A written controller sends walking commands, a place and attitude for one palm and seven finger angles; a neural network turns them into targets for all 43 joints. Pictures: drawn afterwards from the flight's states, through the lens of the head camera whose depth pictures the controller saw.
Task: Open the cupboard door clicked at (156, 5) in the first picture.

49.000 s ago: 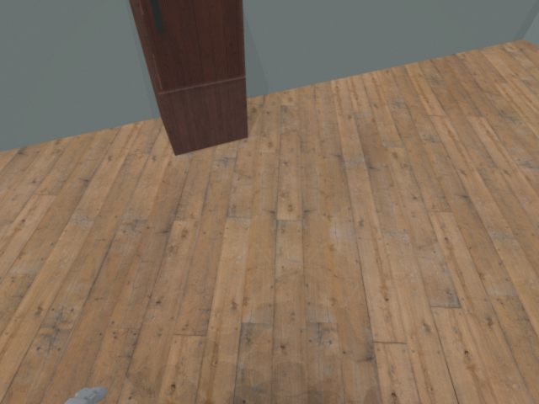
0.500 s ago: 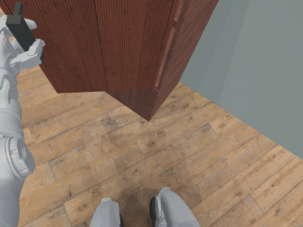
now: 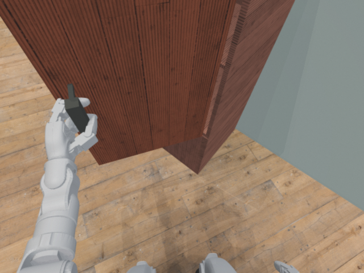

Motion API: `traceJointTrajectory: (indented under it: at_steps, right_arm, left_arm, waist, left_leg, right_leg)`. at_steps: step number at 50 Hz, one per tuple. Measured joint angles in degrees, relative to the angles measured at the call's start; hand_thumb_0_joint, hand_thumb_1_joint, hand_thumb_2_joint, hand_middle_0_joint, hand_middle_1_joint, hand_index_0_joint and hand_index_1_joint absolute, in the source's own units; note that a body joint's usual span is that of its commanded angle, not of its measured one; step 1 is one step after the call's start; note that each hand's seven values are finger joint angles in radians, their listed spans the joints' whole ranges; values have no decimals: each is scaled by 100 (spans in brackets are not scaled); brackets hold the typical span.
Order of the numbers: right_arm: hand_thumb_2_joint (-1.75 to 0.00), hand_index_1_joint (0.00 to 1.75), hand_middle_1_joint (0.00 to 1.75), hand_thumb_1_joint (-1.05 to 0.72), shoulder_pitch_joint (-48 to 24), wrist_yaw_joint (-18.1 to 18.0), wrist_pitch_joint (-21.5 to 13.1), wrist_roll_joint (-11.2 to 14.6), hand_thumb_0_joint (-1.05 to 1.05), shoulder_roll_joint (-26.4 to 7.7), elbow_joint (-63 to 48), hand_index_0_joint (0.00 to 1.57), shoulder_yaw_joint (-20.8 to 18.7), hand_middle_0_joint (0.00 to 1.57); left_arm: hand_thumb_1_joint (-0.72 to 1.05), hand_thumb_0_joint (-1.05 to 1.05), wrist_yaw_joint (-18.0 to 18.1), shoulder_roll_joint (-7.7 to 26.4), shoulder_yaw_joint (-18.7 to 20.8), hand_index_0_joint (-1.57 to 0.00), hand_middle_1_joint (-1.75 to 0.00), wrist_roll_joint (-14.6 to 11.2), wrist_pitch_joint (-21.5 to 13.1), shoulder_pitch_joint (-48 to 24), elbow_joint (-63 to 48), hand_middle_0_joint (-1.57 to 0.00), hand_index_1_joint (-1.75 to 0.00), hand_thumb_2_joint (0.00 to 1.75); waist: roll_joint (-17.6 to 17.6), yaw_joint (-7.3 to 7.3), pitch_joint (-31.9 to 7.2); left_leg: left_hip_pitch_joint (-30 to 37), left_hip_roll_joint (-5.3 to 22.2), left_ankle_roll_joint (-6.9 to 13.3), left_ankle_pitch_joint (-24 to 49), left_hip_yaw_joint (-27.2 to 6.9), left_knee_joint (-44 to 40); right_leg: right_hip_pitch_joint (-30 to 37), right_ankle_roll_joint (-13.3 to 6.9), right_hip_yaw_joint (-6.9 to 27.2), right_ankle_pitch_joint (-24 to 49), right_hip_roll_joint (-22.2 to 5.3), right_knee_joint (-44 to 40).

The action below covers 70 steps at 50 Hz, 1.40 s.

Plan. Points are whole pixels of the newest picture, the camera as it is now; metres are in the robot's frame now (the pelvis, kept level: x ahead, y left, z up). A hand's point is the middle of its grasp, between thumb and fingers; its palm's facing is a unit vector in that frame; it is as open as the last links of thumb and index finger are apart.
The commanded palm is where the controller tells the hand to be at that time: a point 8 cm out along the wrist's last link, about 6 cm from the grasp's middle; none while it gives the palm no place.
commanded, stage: pull the door open along its arc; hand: left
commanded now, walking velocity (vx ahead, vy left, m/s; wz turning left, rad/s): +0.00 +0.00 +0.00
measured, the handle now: (80, 112) +0.46 +0.23 +0.05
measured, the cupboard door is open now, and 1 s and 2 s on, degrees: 58 88 91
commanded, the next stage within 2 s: open thumb and fingers to let go in 0.50 s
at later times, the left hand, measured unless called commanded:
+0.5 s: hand (136, 182) +0.29 +0.09 +0.05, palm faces +0.44 -0.90 +0.01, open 6.7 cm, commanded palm +0.23 +0.12 +0.05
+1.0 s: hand (145, 188) +0.28 +0.07 +0.05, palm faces +0.44 -0.90 +0.00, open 10.2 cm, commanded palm +0.23 +0.11 +0.05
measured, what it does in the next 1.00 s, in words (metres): shifts its weight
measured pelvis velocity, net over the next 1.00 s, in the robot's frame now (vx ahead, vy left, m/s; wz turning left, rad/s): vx -0.03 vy -0.05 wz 0.09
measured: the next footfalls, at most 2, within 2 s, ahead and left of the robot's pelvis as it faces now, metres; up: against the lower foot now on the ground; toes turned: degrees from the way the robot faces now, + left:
none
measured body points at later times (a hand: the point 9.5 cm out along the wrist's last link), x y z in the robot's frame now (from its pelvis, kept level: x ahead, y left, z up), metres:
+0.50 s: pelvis -0.01 -0.04 +0.00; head +0.04 -0.04 +0.45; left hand +0.26 +0.13 +0.05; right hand +0.16 -0.25 -0.11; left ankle -0.03 +0.09 -0.68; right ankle +0.01 -0.12 -0.68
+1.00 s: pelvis -0.03 -0.05 +0.00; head +0.01 -0.06 +0.45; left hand +0.25 +0.12 +0.05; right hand +0.16 -0.25 -0.11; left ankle -0.03 +0.09 -0.68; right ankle +0.01 -0.12 -0.68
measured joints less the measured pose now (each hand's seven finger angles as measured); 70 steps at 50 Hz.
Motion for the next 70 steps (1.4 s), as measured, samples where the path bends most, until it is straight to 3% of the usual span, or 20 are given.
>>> traceJointTrajectory:
  at_steps: [7, 10, 13, 24, 31, 35, 39, 46, 57, 70]
  right_arm:
    - [-90, 30, 30, -91, -493, 106, -136, -241, 1, 205, 50, 20, -27, 20]
    - [-90, 30, 30, -91, -626, 86, -166, -317, 1, 301, 114, 20, -1, 20]
    - [-90, 30, 30, -91, -700, 37, -206, -375, 1, 380, 177, 20, 17, 20]
    - [-90, 30, 30, -91, -653, -28, -406, -429, 1, 333, 260, 20, -33, 20]
    - [-90, 30, 30, -91, -646, -62, -516, -466, 1, 298, 244, 20, -49, 20]
    - [-90, 30, 30, -91, -776, -145, -535, -499, 1, 317, 334, 20, -47, 20]
    - [-90, 30, 30, -91, -878, -182, -532, -483, 1, 349, 403, 20, -39, 20]
    - [-90, 30, 30, -91, -857, -188, -517, -462, 1, 360, 385, 20, 9, 20]
    - [-90, 30, 30, -91, -783, -144, -513, -473, 1, 323, 363, 20, -23, 20]
    - [-90, 30, 30, -91, -710, -110, -469, -486, 1, 392, 319, 20, -10, 20]
  left_arm:
    - [65, 0, 2006, -1087, -749, -31, -130, 646, 28, 688, -914, -28, -124, 79]
    - [64, 0, 2541, -1362, -1062, -30, -131, 913, 44, 885, -1063, -28, -126, 80]
    - [64, 0, 2813, -1499, -1340, -30, -131, 1112, 56, 1099, -1183, -29, -128, 80]
    - [64, 1, 3165, -1803, -2224, -28, -131, 1287, 97, 2069, -1821, -27, -131, 75]
    - [64, 1, 3465, -2029, -2714, -29, -131, 1545, 159, 2589, -2208, -27, -131, 73]
    - [62, 1, 3590, -1969, -2715, -30, -132, 1656, 105, 2408, -2059, -30, -131, 75]
    - [57, 1, 3517, -1870, -2607, -32, -132, 1547, 114, 2161, -1895, -33, -131, 74]
    - [29, 1, 3342, -1865, -2486, -34, -129, 1359, 146, 2011, -1748, -34, -128, 64]
    - [-31, 0, 3499, -1964, -2629, -31, -119, 1524, 116, 1884, -1622, -30, -119, 38]
    - [-49, -1, 3562, -2018, -2795, -28, -77, 1612, 227, 2043, -1788, -29, -79, 30]
  waist:
    - [-19, 285, -18]
    - [-41, 368, -6]
    - [-64, 420, 11]
    - [-14, 464, 78]
    - [-21, 454, 91]
    - [-33, 464, 120]
    - [-17, 480, 125]
    - [-1, 506, 109]
    - [-4, 491, 116]
    - [-12, 482, 83]
  left_leg:
    - [181, -76, -55, -6, -49, 33]
    - [269, -104, -94, 11, -121, 35]
    - [360, -118, -137, 39, -196, 21]
    - [639, -133, -252, 136, -330, -76]
    - [697, -145, -297, 166, -344, -88]
    - [613, -156, -323, 181, -383, -13]
    - [569, -159, -341, 207, -402, 14]
    - [601, -175, -333, 261, -401, -44]
    - [513, -193, -274, 224, -359, 58]
    - [535, -191, -218, 186, -295, 71]
  right_leg:
    - [140, -59, -44, -128, -80, 193]
    - [239, -101, -114, -169, -112, 242]
    - [347, -148, -187, -190, -128, 255]
    - [637, -272, -320, -199, -146, 245]
    - [664, -319, -332, -226, -160, 315]
    - [587, -349, -369, -240, -177, 409]
    - [546, -366, -388, -225, -181, 441]
    - [580, -360, -386, -178, -195, 390]
    - [499, -310, -341, -172, -213, 448]
    - [516, -253, -275, -159, -205, 421]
